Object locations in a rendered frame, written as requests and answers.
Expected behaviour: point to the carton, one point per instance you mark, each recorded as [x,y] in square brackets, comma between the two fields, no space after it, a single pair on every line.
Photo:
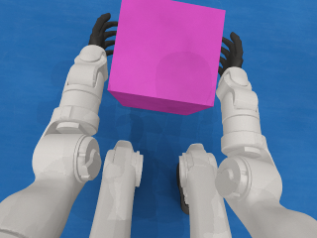
[166,56]

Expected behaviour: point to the robot left forearm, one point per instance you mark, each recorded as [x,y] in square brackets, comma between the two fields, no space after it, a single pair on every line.
[81,96]

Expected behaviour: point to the left robot upper arm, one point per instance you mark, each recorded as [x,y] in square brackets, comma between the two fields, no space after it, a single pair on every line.
[63,164]

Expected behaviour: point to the robot right forearm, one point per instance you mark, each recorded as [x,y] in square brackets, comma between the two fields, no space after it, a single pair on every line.
[242,134]

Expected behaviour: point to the robot shin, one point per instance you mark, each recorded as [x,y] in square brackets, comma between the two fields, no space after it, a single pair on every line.
[211,158]
[109,159]

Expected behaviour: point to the robot left hand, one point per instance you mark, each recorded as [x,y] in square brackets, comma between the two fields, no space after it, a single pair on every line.
[98,36]

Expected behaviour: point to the left robot shin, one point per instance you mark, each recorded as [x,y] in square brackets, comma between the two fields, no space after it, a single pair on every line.
[109,159]

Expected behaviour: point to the robot right hand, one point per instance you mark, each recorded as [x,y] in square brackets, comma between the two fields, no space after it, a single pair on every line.
[233,56]

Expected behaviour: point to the right robot shin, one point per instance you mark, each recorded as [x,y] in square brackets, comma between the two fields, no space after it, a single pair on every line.
[211,158]

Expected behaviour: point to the right robot upper arm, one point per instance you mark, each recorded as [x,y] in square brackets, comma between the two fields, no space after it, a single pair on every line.
[253,188]

